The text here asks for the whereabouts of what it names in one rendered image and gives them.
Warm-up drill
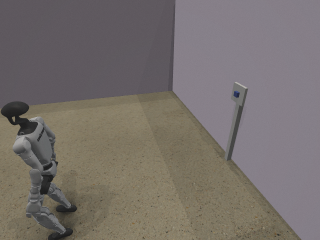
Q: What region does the panel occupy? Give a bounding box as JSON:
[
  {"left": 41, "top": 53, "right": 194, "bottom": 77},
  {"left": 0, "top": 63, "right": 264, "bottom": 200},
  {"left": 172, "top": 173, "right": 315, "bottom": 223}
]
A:
[{"left": 224, "top": 82, "right": 248, "bottom": 161}]

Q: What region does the right robot shin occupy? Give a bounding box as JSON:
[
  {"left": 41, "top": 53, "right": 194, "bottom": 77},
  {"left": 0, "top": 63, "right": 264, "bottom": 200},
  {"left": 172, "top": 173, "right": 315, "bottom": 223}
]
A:
[{"left": 47, "top": 182, "right": 71, "bottom": 209}]

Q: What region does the left robot hand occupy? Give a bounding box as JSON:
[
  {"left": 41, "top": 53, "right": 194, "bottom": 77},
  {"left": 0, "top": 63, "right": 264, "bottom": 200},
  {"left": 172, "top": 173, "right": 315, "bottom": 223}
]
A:
[{"left": 26, "top": 201, "right": 42, "bottom": 218}]

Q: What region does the robot right upper arm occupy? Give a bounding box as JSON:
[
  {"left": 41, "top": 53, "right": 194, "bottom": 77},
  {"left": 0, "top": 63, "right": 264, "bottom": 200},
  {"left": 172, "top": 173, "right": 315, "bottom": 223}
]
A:
[{"left": 29, "top": 116, "right": 55, "bottom": 142}]

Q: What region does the robot left upper arm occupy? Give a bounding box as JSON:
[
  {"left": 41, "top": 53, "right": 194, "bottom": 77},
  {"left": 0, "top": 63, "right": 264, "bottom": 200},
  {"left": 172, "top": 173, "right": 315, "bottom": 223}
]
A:
[{"left": 12, "top": 136, "right": 44, "bottom": 174}]

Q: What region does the left robot forearm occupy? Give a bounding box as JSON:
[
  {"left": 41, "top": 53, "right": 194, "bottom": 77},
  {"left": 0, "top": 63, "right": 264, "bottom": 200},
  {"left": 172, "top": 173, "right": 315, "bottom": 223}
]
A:
[{"left": 29, "top": 169, "right": 43, "bottom": 203}]

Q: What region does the right robot hand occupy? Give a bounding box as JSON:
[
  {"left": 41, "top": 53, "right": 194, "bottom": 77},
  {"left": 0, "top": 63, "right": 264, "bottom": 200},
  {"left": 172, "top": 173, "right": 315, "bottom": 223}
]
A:
[{"left": 51, "top": 152, "right": 56, "bottom": 161}]

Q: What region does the button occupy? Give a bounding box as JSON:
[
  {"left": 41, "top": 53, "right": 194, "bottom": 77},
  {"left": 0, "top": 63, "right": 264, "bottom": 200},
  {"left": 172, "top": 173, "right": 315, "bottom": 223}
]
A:
[{"left": 233, "top": 91, "right": 240, "bottom": 98}]

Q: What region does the right robot forearm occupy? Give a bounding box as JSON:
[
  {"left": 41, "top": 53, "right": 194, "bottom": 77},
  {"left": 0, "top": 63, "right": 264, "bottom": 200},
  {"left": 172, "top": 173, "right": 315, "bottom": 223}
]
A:
[{"left": 50, "top": 137, "right": 56, "bottom": 153}]

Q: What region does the robot right foot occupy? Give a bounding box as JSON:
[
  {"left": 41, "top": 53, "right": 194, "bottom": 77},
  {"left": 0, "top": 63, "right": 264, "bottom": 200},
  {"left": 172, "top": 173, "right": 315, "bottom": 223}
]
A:
[{"left": 56, "top": 204, "right": 77, "bottom": 212}]

